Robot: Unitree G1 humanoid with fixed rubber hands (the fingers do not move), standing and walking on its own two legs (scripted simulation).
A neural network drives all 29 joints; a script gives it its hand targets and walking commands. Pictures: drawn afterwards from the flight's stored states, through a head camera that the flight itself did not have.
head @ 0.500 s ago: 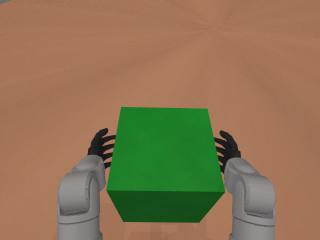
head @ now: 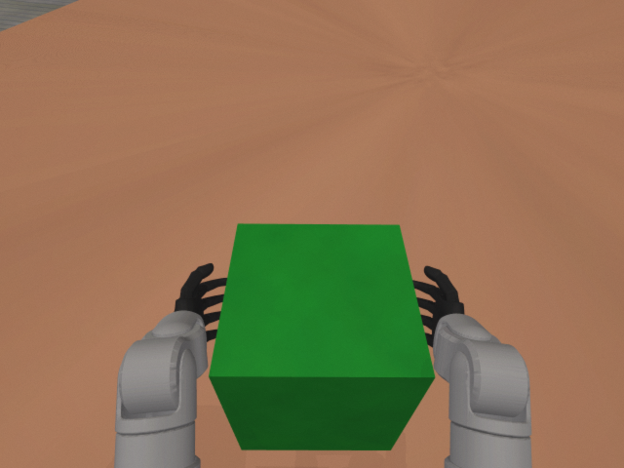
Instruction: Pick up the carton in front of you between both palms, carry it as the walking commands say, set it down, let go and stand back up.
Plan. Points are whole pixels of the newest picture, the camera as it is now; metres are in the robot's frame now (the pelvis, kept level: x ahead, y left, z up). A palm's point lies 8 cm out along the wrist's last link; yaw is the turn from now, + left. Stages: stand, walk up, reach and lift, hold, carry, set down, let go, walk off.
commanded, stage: carry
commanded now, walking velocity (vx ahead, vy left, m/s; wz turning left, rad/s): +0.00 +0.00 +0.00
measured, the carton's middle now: (317, 341) +0.28 +0.00 +0.01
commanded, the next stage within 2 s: hold in 1.50 s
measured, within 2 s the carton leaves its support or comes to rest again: neither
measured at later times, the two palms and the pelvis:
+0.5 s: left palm (178, 364) +0.22 +0.16 +0.08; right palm (446, 370) +0.22 -0.14 +0.08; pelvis -0.03 +0.01 +0.00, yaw +0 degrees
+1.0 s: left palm (183, 384) +0.21 +0.16 +0.04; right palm (436, 390) +0.21 -0.14 +0.03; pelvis -0.06 +0.01 +0.00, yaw +0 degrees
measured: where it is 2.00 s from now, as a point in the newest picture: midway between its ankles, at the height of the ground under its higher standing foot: outside the picture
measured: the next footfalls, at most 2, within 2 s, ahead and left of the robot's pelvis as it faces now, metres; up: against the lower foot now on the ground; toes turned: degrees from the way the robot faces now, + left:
none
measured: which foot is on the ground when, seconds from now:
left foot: down 0.00-1.00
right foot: down 0.00-1.00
